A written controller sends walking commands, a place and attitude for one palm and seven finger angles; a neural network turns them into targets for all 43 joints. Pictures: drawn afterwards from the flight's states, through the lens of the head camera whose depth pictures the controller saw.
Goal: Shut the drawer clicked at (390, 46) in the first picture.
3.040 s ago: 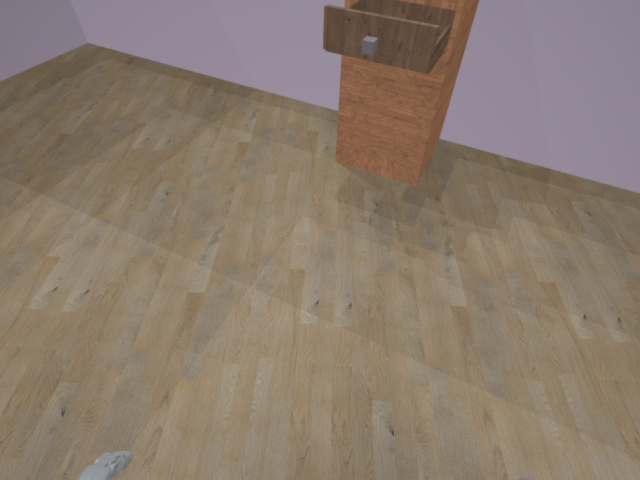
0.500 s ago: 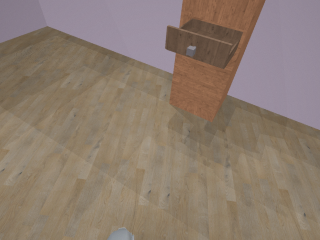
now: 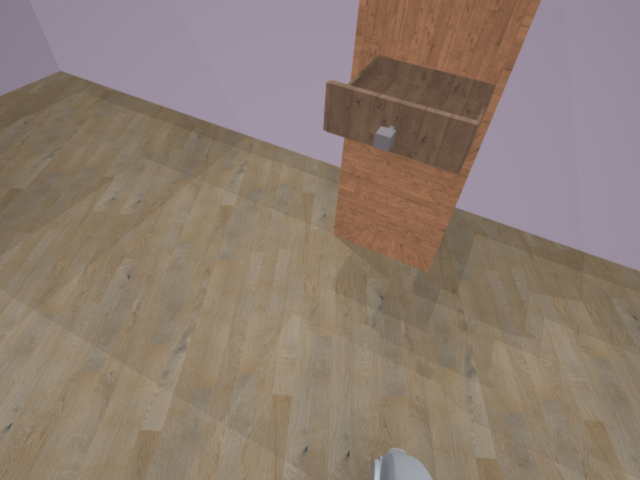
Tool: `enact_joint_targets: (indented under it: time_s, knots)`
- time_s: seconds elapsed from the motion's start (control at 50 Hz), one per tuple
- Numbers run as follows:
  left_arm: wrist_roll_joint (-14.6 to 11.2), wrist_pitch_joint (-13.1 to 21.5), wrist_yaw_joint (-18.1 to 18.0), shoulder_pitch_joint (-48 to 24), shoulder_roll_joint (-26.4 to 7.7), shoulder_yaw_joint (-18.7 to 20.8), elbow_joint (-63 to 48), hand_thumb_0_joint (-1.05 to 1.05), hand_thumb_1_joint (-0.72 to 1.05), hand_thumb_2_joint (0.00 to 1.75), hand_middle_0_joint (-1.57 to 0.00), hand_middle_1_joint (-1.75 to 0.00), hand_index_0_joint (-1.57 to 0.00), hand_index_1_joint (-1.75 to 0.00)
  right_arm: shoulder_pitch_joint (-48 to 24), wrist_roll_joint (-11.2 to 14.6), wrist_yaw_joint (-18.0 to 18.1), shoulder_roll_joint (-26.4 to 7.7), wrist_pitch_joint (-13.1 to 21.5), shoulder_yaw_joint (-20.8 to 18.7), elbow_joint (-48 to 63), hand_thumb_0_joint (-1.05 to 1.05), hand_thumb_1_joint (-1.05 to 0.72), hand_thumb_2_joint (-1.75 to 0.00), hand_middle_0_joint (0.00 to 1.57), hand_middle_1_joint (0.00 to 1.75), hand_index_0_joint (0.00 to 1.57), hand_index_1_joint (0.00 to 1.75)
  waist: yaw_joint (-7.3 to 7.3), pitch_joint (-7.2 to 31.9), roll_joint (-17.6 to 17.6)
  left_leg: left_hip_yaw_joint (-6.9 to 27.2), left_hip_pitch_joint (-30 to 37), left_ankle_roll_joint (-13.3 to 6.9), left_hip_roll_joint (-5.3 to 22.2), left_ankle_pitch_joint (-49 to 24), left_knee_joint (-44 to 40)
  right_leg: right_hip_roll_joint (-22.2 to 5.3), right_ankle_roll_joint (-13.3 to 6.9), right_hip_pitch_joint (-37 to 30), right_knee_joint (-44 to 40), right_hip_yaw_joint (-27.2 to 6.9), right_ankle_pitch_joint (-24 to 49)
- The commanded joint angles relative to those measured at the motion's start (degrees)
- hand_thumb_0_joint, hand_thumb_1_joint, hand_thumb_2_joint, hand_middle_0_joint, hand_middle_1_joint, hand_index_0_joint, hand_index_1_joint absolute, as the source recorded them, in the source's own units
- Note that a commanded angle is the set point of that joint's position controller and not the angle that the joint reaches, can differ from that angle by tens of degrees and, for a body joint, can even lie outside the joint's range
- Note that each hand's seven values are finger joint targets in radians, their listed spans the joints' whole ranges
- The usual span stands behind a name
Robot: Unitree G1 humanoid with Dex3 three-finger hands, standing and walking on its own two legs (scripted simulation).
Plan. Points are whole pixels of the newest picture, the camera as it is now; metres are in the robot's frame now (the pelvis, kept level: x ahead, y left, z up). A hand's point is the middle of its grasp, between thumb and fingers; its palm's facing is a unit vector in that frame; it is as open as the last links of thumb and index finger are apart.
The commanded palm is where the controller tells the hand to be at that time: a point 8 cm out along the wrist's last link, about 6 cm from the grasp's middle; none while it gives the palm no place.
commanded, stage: walk to a spot facing it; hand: left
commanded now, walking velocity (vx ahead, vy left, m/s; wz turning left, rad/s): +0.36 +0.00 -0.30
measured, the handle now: (387, 135) +0.90 -0.11 -0.04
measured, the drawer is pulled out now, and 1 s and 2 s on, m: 0.24 0.24 0.24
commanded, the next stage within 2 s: turn to face it in 0.22 s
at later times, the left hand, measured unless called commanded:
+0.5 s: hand (254, 430) +0.23 +0.11 -0.17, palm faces -0.03 -0.97 -0.24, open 7.2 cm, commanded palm none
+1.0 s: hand (245, 389) +0.30 +0.14 -0.18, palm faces -0.20 -0.96 -0.22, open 7.4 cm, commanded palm none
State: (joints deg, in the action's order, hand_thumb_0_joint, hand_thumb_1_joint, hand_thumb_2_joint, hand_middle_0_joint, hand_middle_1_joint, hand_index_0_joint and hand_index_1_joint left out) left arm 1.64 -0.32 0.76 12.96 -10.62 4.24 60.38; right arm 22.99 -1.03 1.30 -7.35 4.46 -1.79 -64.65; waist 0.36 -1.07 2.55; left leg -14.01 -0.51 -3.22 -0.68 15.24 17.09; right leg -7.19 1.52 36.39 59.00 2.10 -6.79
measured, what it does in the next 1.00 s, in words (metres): walks ahead, turning right: right foot, then left foot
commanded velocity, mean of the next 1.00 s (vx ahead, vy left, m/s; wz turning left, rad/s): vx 0.08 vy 0.00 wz -0.26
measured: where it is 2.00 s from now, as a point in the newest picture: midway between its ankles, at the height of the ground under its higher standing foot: (353, 445)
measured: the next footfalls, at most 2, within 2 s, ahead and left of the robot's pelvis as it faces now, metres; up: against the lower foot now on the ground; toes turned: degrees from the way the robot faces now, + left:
right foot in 0.22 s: +0.25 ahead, -0.15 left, +0.00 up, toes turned -12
left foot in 0.70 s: +0.30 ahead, +0.05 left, +0.00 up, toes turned -3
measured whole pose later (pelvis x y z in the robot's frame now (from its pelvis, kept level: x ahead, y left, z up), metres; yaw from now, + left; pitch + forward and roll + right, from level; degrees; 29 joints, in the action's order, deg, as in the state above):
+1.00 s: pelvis +0.20 -0.04 +0.00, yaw -16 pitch -1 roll -1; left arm 1.1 -3.2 -0.5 12.5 -12.0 4.9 58.1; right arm 10.5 -1.8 1.9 -9.1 -0.1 -2.2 -57.3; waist 0.6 -3.6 0.9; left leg -11.9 -14.1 -1.1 5.5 12.3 27.4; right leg -2.9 2.4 21.3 49.9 2.1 -26.2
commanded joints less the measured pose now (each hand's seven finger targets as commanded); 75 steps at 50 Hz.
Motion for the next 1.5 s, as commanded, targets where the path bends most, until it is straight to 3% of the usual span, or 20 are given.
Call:
enact_joint_targets:
  time_s: [0.0,0.1,0.16,0.18,0.2,0.22,0.28,0.36,0.56,0.64,0.7,0.82,0.96,1.04,1.06,1.08,1.12,1.24,1.4,1.48]
  knots:
    - [0.0,1.0,0.9,-6.7,-0.5,-0.5,-5.3,0.0,0.9,0.9,-0.2,-0.3,-0.2,-0.3,6.1,-0.2,0.4,-7.2,1.2,-1.3,0.6,0.0,-0.9,-0.9,0.2,0.3,0.2,0.3,-2.49,-7.9,-6.8,8.5,1.7,-4.8,18.7,-18.7,-7.9,-0.7,-1.3,5.2,-10.9,2.0,-1.0]
    - [-0.2,1.9,0.7,-8.8,-0.4,-0.8,-6.4,0.0,0.9,0.9,-0.2,-0.3,-0.2,-0.3,7.9,-0.7,0.3,-7.9,0.5,-1.5,-1.2,0.0,-0.9,-0.9,0.2,0.3,0.2,0.3,-2.6,-7.8,-8.7,5.0,3.2,-4.0,19.4,-31.5,-2.0,2.9,-4.5,-4.1,-21.4,5.5,-5.8]
    - [0.3,3.2,0.1,8.0,-3.6,0.2,-1.2,0.0,0.9,0.9,-0.2,-0.3,-0.2,-0.3,5.1,-0.1,0.1,-9.2,0.3,-1.5,-0.7,0.0,-0.9,-0.9,0.2,0.3,0.2,0.3,5.15,1.5,-5.7,1.0,-2.8,-0.9,15.8,-41.5,18.5,7.3,-6.6,-28.5,-28.5,7.9,-1.2]
    - [0.6,4.1,-0.5,15.7,-8.4,1.6,1.1,0.0,0.9,0.9,-0.2,-0.3,-0.2,-0.3,5.1,0.6,-0.5,-7.5,0.4,-1.3,0.0,0.0,-0.9,-0.9,0.2,0.3,0.2,0.3,8.1,7.6,2.2,-0.1,-15.2,1.4,12.5,-26.0,33.7,-2.1,-9.7,-43.2,-29.6,-2.9,1.3]
    - [-0.2,4.3,-1.1,19.9,-14.5,2.9,1.9,0.0,0.9,0.9,-0.2,-0.3,-0.2,-0.3,8.2,1.1,-0.5,-4.1,0.6,-0.8,1.6,0.0,-0.9,-0.9,0.2,0.3,0.2,0.3,6.96,15.2,14.6,1.9,-30.3,4.4,2.9,15.9,53.6,-18.9,-17.5,-55.2,-35.7,-29.3,11.8]
    - [-1.3,3.9,-1.4,18.4,-14.9,3.0,1.4,0.0,0.9,0.9,-0.2,-0.3,-0.2,-0.3,3.7,1.0,-0.2,-6.0,0.2,-1.1,2.6,0.0,-0.9,-0.9,0.2,0.3,0.2,0.3,7.29,13.9,7.0,10.8,-33.0,3.0,4.1,17.7,61.0,-19.7,-19.1,-51.6,-39.6,-29.2,13.3]
    - [-1.2,4.2,-1.6,6.1,-7.5,0.7,-1.4,0.0,0.9,0.9,-0.2,-0.3,-0.2,-0.3,-0.9,0.3,-0.4,-3.4,-1.2,-1.4,2.7,0.0,-0.9,-0.9,0.2,0.3,0.2,0.3,1.9,0.5,-1.6,14.2,-31.9,3.0,9.7,5.5,59.8,-15.2,-13.2,-28.1,-44.4,-14.8,4.4]
    - [-0.3,4.7,-2.2,2.3,-2.1,-0.9,-1.7,0.0,0.9,0.9,-0.2,-0.3,-0.2,-0.3,3.9,-0.5,-0.4,-0.1,-3.7,-1.1,1.5,0.0,-0.9,-0.9,0.2,0.3,0.2,0.3,-3.5,-2.4,1.0,11.1,-23.2,5.3,9.7,2.4,46.5,-8.5,-11.1,-14.1,-46.2,-2.5,13.8]
    - [-0.4,2.4,-1.7,4.9,-7.6,1.0,-2.3,0.0,0.9,0.9,-0.2,-0.3,-0.2,-0.3,-10.0,0.3,0.1,-4.5,-3.5,-1.0,8.3,0.0,-0.9,-0.9,0.2,0.3,0.2,0.3,0.24,2.8,4.5,9.8,-21.6,7.5,5.4,3.1,24.0,-6.8,-12.7,-26.3,-39.9,-10.5,21.7]
    - [-0.8,1.1,-1.8,3.6,-7.0,1.2,-2.6,0.0,0.9,0.9,-0.2,-0.3,-0.2,-0.3,-8.7,0.5,0.8,-5.9,-3.1,-1.2,7.7,0.0,-0.9,-0.9,0.2,0.3,0.2,0.3,-1.07,2.6,2.8,9.8,-8.9,6.9,5.3,-5.7,9.1,-3.9,-8.8,-21.3,-35.4,-11.3,13.9]
    - [-1.2,0.1,-1.5,4.9,-2.9,0.6,-4.1,0.0,0.9,0.9,-0.2,-0.3,-0.2,-0.3,-6.2,-0.3,1.3,-13.2,-3.5,-2.1,8.4,0.0,-0.9,-0.9,0.2,0.3,0.2,0.3,-1.29,2.6,-18.9,26.7,-4.0,-4.1,26.2,-25.8,0.1,7.4,-1.3,-9.6,-12.9,-0.4,-25.3]
    - [-0.3,-1.8,-0.9,5.1,-2.7,1.2,-3.5,0.0,0.9,0.9,-0.2,-0.3,-0.2,-0.3,-12.0,-0.4,1.7,-9.8,-3.4,-1.4,10.6,0.0,-0.9,-0.9,0.2,0.3,0.2,0.3,0.69,1.1,-10.0,14.5,-9.0,-4.4,18.7,-22.5,-0.2,5.0,0.4,-8.7,3.0,-1.6,-18.2]
    - [-0.5,-2.0,-0.9,0.4,-1.9,0.3,-6.2,0.0,0.9,0.9,-0.2,-0.3,-0.2,-0.3,-8.1,-0.6,0.9,-12.1,-4.2,-3.0,9.0,0.0,-0.9,-0.9,0.2,0.3,0.2,0.3,-1.89,2.8,-14.3,12.7,-6.2,-5.3,20.3,-23.2,2.2,4.8,0.5,-14.2,-13.7,2.2,-20.6]
    - [-0.3,-0.6,-0.9,5.6,-3.3,0.2,-4.6,0.0,0.9,0.9,-0.2,-0.3,-0.2,-0.3,-8.5,-0.2,0.2,-12.3,-4.7,-3.3,8.5,0.0,-0.9,-0.9,0.2,0.3,0.2,0.3,0.75,5.8,-9.5,10.3,-12.6,-0.7,17.1,-8.7,9.0,5.7,-0.7,-29.1,-34.0,3.4,-7.0]
    - [0.2,0.0,-1.2,8.3,-6.5,0.7,-3.8,0.0,0.9,0.9,-0.2,-0.3,-0.2,-0.3,-9.1,0.3,-0.2,-9.4,-4.7,-2.7,9.0,0.0,-0.9,-0.9,0.2,0.3,0.2,0.3,2.2,6.1,0.2,6.4,-20.3,2.6,13.0,4.5,16.3,-0.8,-2.6,-35.4,-41.4,-4.5,-9.4]
    - [0.4,0.5,-1.7,9.1,-12.2,1.4,-3.3,0.0,0.9,0.9,-0.2,-0.3,-0.2,-0.3,-11.7,0.3,-0.7,-5.1,-4.8,-1.5,11.3,0.0,-0.9,-0.9,0.2,0.3,0.2,0.3,3.14,1.8,16.4,3.2,-33.8,6.2,6.1,18.6,27.4,-13.7,-8.4,-36.7,-48.3,-22.6,-11.8]
    - [-0.2,0.8,-2.1,6.8,-11.1,1.0,-4.2,0.0,0.9,0.9,-0.2,-0.3,-0.2,-0.3,-13.3,-0.5,-1.1,-8.1,-5.4,-2.2,11.3,0.0,-0.9,-0.9,0.2,0.3,0.2,0.3,2.8,-2.7,9.0,11.4,-34.4,5.2,7.5,14.3,36.8,-13.7,-12.7,-27.6,-51.6,-21.5,-26.5]
    - [-0.5,3.0,-1.7,5.0,-7.1,-0.1,-3.4,0.0,0.9,0.9,-0.2,-0.3,-0.2,-0.3,-7.3,-0.7,-2.4,-6.7,-4.5,-2.5,7.1,0.0,-0.9,-0.9,0.2,0.3,0.2,0.3,-0.42,-5.6,4.6,9.2,-31.1,6.1,7.2,0.9,37.5,-7.1,-9.7,-26.2,-50.2,-8.9,-13.3]
    - [-0.1,3.5,-1.6,10.2,-8.2,0.5,0.2,0.0,0.9,0.9,-0.2,-0.3,-0.2,-0.3,-11.9,-0.3,-2.6,-5.7,-2.9,-2.1,9.1,0.0,-0.9,-0.9,0.2,0.3,0.2,0.3,2.26,-5.0,4.9,9.1,-28.7,5.0,6.6,4.2,23.9,-10.2,-11.9,-31.5,-48.8,-11.3,-11.6]
    - [-0.4,3.1,-1.4,8.4,-7.3,0.4,1.2,0.0,0.9,0.9,-0.2,-0.3,-0.2,-0.3,-5.6,-0.1,-2.0,-5.4,-1.8,-1.7,6.7,0.0,-0.9,-0.9,0.2,0.3,0.2,0.3,-1.18,-4.3,3.0,6.0,-12.4,4.2,3.9,-1.5,11.2,-6.2,-8.7,-23.7,-41.8,-6.8,-11.2]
